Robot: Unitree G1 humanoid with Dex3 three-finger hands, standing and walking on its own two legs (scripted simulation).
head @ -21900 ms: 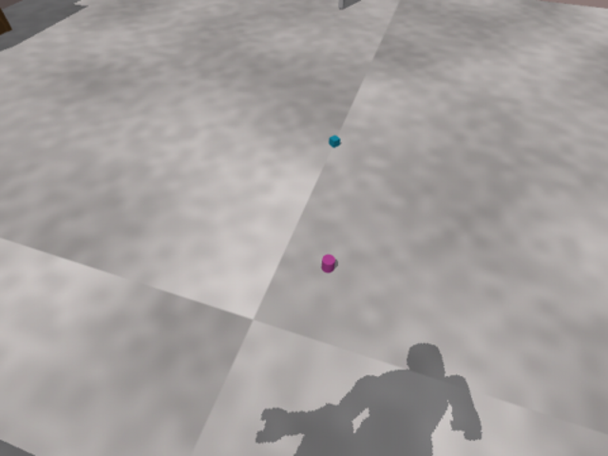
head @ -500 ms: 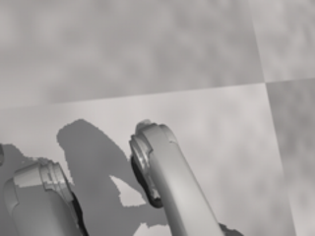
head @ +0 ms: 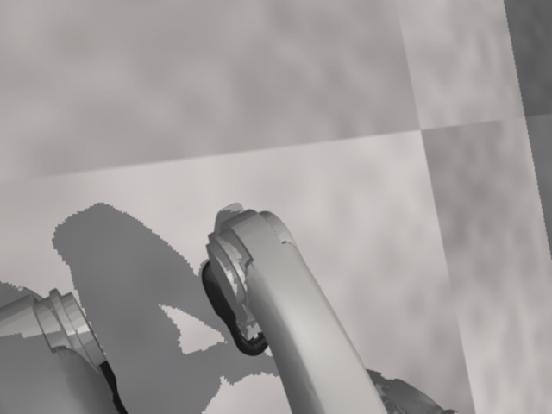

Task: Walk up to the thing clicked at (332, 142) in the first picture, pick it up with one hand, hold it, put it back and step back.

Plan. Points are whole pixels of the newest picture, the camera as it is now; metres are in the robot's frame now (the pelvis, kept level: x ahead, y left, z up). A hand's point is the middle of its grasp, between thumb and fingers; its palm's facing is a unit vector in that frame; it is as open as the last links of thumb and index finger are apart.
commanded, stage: rest palm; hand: left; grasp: from above
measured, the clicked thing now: out of the picture +0.46 +0.32 -0.31
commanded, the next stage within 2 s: close in 0.74 s
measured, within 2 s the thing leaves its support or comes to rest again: neither
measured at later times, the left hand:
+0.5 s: hand out of the picture +0.46 +0.30 -0.26, palm faces -0.29 -0.34 -0.89, open 14.1 cm
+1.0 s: hand out of the picture +0.46 +0.32 -0.28, palm faces -0.29 -0.34 -0.89, open 13.3 cm
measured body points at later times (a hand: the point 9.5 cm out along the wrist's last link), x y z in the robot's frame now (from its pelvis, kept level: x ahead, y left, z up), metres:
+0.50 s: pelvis -0.01 +0.01 +0.00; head +0.30 +0.12 +0.31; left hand +0.47 +0.31 -0.21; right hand -0.02 -0.23 -0.04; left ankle +0.06 +0.14 -0.29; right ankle +0.11 -0.12 -0.29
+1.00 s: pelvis -0.01 +0.01 +0.01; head +0.31 +0.13 +0.30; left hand +0.47 +0.33 -0.23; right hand -0.01 -0.23 -0.03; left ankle +0.06 +0.14 -0.29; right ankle +0.11 -0.12 -0.29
